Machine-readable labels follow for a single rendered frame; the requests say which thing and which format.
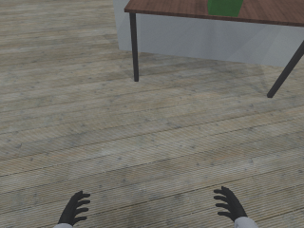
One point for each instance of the carton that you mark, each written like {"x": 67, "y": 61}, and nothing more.
{"x": 224, "y": 7}

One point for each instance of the right robot forearm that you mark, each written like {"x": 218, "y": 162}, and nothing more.
{"x": 244, "y": 222}

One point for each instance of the table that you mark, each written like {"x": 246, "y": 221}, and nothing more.
{"x": 270, "y": 12}

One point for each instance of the right robot hand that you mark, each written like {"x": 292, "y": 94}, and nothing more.
{"x": 235, "y": 208}

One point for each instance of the left robot hand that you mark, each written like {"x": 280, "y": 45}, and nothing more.
{"x": 70, "y": 212}

